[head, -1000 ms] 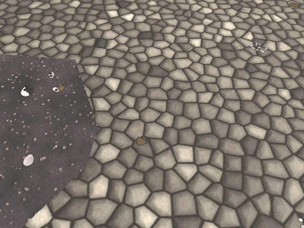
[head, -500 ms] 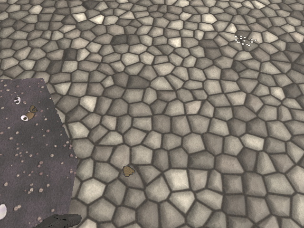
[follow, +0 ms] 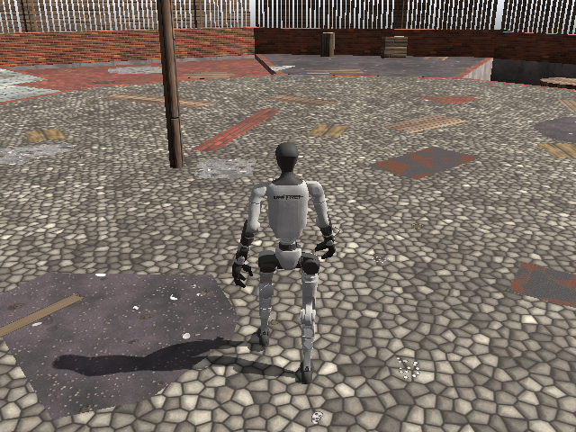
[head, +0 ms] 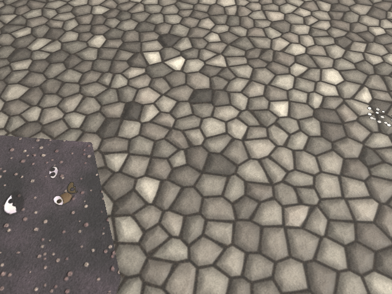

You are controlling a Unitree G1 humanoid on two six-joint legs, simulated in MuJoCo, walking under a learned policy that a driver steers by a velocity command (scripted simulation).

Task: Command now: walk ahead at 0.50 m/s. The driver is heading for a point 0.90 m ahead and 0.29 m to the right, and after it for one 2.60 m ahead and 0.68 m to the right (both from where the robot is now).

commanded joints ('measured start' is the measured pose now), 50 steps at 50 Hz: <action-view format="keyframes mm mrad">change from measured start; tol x32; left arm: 1 30 173 40 -18 -5 11 10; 27 -419 45 4 -235 -7 5 -48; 33 57 276 106 -172 -8 24 -35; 50 -19 179 63 -233 -10 19 13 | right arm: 1 -83 -96 -19 -84 5 -21 17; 6 431 -267 -86 52 -12 -14 7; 50 -98 -97 -27 -185 -12 -38 -16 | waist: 1 -35 -103 55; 6 -180 240 -405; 27 -150 -1 81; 34 -15 -328 -361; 50 -1 -123 -6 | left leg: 1 4 -16 1 -46 -83 34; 4 493 -56 30 -51 -117 107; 6 1020 308 -718 -233 -351 328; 13 444 132 -201 -402 -102 214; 26 679 158 98 -414 44 147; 31 737 167 177 -48 666 90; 33 354 59 213 513 209 11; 34 -53 -176 62 841 -608 -42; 35 -169 -114 -102 891 -595 -7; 50 118 -85 -41 -22 52 -67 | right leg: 1 24 -327 131 15 363 -144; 4 -82 -233 50 430 637 -82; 7 -787 -54 180 1145 -279 -17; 28 -766 -130 37 391 239 -48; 32 -248 -2 -31 343 165 -143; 34 348 -411 860 158 18 -421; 50 -293 -157 345 56 200 -180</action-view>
